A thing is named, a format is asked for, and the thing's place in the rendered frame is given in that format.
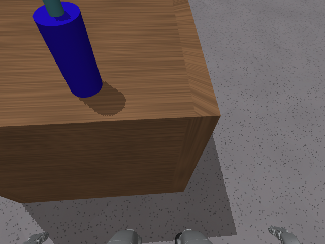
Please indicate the left robot hand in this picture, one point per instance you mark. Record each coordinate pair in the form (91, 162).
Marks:
(37, 239)

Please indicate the bottle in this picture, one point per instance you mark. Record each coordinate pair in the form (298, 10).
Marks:
(61, 26)

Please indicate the right robot hand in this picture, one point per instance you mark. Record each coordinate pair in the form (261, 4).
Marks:
(283, 235)

